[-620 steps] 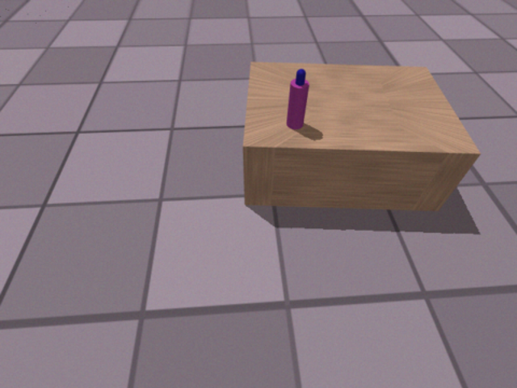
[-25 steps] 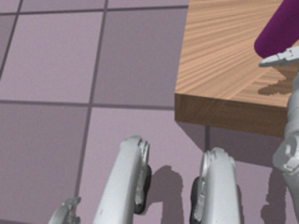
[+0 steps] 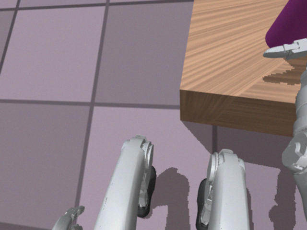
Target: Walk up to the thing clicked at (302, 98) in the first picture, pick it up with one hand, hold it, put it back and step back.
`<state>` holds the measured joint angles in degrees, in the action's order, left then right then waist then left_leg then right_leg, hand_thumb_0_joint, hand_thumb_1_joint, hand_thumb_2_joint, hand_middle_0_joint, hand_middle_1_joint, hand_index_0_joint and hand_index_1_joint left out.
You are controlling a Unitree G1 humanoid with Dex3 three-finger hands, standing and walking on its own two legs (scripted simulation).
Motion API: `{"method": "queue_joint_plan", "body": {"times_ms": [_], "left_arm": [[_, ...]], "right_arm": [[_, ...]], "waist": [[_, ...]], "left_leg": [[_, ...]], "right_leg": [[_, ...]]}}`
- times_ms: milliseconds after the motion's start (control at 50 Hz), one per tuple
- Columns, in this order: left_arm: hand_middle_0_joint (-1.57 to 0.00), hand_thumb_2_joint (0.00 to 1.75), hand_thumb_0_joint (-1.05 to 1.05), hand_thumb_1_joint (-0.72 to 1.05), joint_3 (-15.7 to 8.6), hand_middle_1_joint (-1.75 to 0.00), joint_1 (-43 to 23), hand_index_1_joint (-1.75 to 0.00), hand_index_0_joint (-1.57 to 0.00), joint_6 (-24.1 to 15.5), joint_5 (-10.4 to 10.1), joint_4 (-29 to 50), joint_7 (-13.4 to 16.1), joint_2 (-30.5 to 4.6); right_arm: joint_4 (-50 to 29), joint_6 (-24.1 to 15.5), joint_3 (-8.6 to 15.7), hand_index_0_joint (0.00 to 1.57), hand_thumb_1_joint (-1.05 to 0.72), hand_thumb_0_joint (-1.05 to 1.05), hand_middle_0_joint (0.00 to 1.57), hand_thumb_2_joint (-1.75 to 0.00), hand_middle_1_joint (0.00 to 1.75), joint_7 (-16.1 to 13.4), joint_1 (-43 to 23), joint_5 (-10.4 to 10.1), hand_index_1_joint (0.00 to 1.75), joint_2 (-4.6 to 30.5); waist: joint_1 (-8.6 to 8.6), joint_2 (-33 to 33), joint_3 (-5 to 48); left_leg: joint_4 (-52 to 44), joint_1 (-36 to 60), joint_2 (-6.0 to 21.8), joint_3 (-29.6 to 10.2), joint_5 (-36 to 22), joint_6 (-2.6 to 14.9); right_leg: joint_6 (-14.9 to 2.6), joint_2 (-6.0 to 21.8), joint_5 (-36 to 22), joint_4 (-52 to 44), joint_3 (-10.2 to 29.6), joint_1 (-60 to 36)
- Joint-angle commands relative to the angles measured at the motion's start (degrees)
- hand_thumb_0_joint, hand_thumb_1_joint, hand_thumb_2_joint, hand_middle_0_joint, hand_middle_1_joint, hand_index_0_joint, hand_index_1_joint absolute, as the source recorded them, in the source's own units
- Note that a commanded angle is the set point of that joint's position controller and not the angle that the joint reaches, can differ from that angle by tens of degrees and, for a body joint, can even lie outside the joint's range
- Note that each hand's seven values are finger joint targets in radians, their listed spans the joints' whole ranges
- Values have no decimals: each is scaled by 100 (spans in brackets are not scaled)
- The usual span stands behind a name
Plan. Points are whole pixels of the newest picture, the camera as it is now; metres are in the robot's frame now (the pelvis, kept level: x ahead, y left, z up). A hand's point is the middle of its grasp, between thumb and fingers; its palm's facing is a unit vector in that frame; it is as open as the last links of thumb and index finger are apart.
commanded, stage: close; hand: right
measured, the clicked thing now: out of the picture +0.59 -0.22 +0.08
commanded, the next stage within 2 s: settle in 0.38 s
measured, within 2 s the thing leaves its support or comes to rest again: leaves its support in 0.82 s
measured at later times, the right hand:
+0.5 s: hand (302, 26) +0.56 -0.22 +0.03, palm faces +0.18 +0.98 -0.01, open 10.1 cm
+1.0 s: hand out of the picture +0.55 -0.21 +0.07, palm faces +0.19 +0.98 -0.04, open 10.5 cm
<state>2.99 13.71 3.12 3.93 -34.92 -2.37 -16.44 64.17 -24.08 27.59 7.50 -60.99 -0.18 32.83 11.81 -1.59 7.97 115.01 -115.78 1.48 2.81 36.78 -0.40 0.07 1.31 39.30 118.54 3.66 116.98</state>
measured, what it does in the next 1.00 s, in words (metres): rises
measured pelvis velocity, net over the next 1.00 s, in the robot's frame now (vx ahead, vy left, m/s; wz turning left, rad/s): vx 0.01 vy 0.00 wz -0.01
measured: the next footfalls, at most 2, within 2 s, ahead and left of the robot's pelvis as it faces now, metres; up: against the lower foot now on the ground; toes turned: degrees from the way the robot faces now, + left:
none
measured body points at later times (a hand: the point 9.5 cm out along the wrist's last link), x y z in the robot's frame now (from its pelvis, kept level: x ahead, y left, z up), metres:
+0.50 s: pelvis +0.01 +0.00 +0.01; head +0.23 -0.04 +0.40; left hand +0.06 +0.28 -0.10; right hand +0.55 -0.27 +0.03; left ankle +0.09 +0.13 -0.40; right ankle +0.07 -0.12 -0.40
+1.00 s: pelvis +0.01 +0.00 +0.06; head +0.22 -0.03 +0.46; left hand +0.07 +0.28 -0.06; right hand +0.53 -0.26 +0.08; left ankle +0.09 +0.13 -0.40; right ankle +0.07 -0.12 -0.40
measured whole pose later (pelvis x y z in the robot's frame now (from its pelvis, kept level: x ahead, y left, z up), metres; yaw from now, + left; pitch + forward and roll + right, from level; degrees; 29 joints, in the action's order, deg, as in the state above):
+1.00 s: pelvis +0.01 +0.00 +0.06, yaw +0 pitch +36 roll +4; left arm 0.3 12.8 1.5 2.5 -36.9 -0.1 -16.2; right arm 55.8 -20.1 25.0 3.3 -52.3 -1.6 26.9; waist 10.3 -1.6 8.9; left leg 104.6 -104.4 1.0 2.6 35.9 -0.4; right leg 0.0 1.8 38.5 107.9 3.0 105.3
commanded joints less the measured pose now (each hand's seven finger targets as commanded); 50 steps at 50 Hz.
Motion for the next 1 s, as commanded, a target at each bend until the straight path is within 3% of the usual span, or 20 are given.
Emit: {"method": "queue_joint_plan", "body": {"times_ms": [0,20,80,160,180,200,260,340,440,460,500,560,600,660,700,740,840,860,900,980], "left_arm": [[-20,92,0,88,-465,-30,1189,-31,-19,-38,-13,180,68,-1246],[-19,91,0,88,-461,-30,1212,-30,-19,-28,-8,182,69,-1229],[-19,91,0,89,-470,-30,1158,-30,-19,-21,-32,218,65,-1203],[-19,91,0,89,-501,-30,1177,-30,-19,-37,-52,191,69,-1203],[-19,91,0,90,-554,-30,1191,-30,-19,-41,-55,144,91,-1256],[-19,91,0,89,-500,-30,1217,-30,-19,-40,-60,150,67,-1183],[-19,91,0,89,-561,-30,1208,-30,-19,-61,-63,113,87,-1233],[-20,90,0,90,-501,-30,1141,-30,-19,-70,-95,155,78,-1163],[-19,89,0,90,-585,-30,1134,-30,-19,-94,-52,141,64,-1210],[-19,89,0,90,-587,-30,1119,-30,-19,-92,-40,146,55,-1212],[-21,90,0,90,-555,-31,1136,-31,-21,-74,-35,174,36,-1130],[-21,90,0,89,-604,-31,1099,-31,-20,-58,-35,218,51,-1213],[-21,90,0,90,-613,-31,1083,-31,-20,-52,-72,234,68,-1215],[-20,91,0,90,-652,-30,1069,-31,-20,-63,-88,282,100,-1251],[-20,91,0,89,-697,-30,1112,-30,-20,-78,-106,208,127,-1259],[-20,91,0,89,-692,-30,1128,-30,-19,-97,-139,181,164,-1225],[-19,91,0,89,-726,-29,1065,-30,-19,-173,-157,43,258,-1182],[-19,91,0,90,-737,-30,1045,-30,-19,-191,-143,-15,272,-1159],[-19,90,0,89,-725,-29,1028,-30,-19,-223,-126,-12,296,-1142],[-19,90,0,91,-715,-29,993,-29,-19,-276,-120,-100,334,-1131]], "right_arm": [[-1244,-355,-36,70,30,0,71,-32,51,-8,-2341,-85,51,1142],[-1337,-351,4,76,29,0,77,-35,55,-34,-2349,-70,55,1289],[-1405,-305,-67,87,21,0,88,-42,65,-52,-2228,-91,65,1111],[-1500,-255,-134,103,9,0,104,-56,80,-58,-2104,-130,80,969],[-1827,-284,-174,107,5,0,108,-57,83,-53,-2468,-143,83,1041],[-1334,-216,-183,107,3,0,108,-60,84,-73,-2107,-137,84,862],[-1528,-241,-41,117,-8,0,118,-70,94,-88,-1981,-188,95,1016],[-1426,-247,-70,125,-19,0,125,-87,109,-64,-1938,-303,109,830],[-1544,-320,-146,130,-27,0,131,-99,119,-64,-1813,-206,119,768],[-1506,-325,-233,132,-29,0,132,-101,121,-64,-1712,-213,122,576],[-1600,-349,-275,129,-24,0,126,-117,133,-122,-1776,-162,134,579],[-1983,-346,-64,133,-24,0,129,-130,141,-152,-1956,-142,141,954],[-2054,-315,-186,133,-22,0,129,-132,143,-144,-2063,-175,143,838],[-2487,-282,88,135,-19,0,130,-134,146,-212,-2161,-242,146,1174],[-2558,-220,4,136,-17,0,131,-135,147,-219,-2199,-318,147,974],[-2981,-238,137,138,-13,0,132,-134,148,-281,-2523,-375,148,1250],[-3026,-264,112,134,-8,0,129,-128,142,-432,-2494,-419,142,1289],[-2754,-251,-87,134,-9,0,129,-129,143,-425,-2317,-419,143,959],[-2992,-345,67,135,-8,0,129,-130,144,-491,-2620,-393,144,1366],[-2101,-318,-216,132,-7,0,127,-130,143,-447,-2309,-349,143,877]], "waist": [[125,-1087,4074],[49,-1180,4214],[-5,-1143,4207],[30,-1165,4115],[84,-1309,4239],[88,-1058,4085],[41,-1017,4059],[47,-887,3890],[0,-1143,4103],[5,-1196,4093],[-5,-1120,4206],[-81,-1289,4379],[-59,-1291,4441],[-151,-1370,4811],[-71,-1234,4907],[-157,-1179,5032],[-72,-1101,4589],[5,-1002,4397],[-94,-1079,4474],[32,-936,4035]], "left_leg": [[-1228,2252,-116,124,-1231,244],[-1235,2430,-113,96,-1281,254],[-1248,2436,-107,108,-1279,262],[-1268,2349,-111,128,-1347,274],[-1336,2402,-103,96,-1323,268],[-1334,2375,-111,129,-1330,261],[-1405,2567,-109,82,-1386,239],[-1418,2485,-118,87,-1382,245],[-1300,2409,-113,97,-1497,272],[-1271,2273,-114,131,-1465,288],[-1318,2464,-112,112,-1557,274],[-1341,2507,-105,105,-1548,283],[-1429,2535,-105,95,-1474,282],[-1564,2975,-95,43,-1621,257],[-1652,3123,-97,37,-1752,236],[-1765,3293,-113,15,-1705,243],[-2074,3267,-145,-22,-1583,241],[-2138,3251,-150,-15,-1537,237],[-2280,3450,-152,-92,-1387,238],[-2459,3367,-173,-58,-1199,242]], "right_leg": [[-138,-23,-1232,-1425,-6,-2843],[-133,-28,-1270,-1446,-37,-2845],[-122,-26,-1306,-1530,-26,-2909],[-108,-19,-1434,-1554,0,-3065],[-109,-28,-1367,-1562,6,-3074],[-119,-17,-1399,-1581,9,-3068],[-142,-33,-1375,-1519,-30,-2864],[-152,-31,-1385,-1559,-30,-2878],[-101,-24,-1651,-1558,7,-3105],[-78,-15,-1694,-1601,41,-3275],[-93,-18,-1737,-1575,29,-3287],[-69,-22,-1773,-1673,40,-3440],[-81,-27,-1692,-1749,48,-3568],[-90,-42,-1757,-1772,-13,-3658],[-105,-42,-1875,-1791,-18,-3821],[-113,-37,-1843,-1918,-16,-3909],[-140,-15,-1683,-2143,-10,-4081],[-143,-18,-1585,-2201,-13,-4006],[-171,-21,-1313,-2285,-68,-3925],[-160,-10,-1101,-2474,-46,-3940]]}}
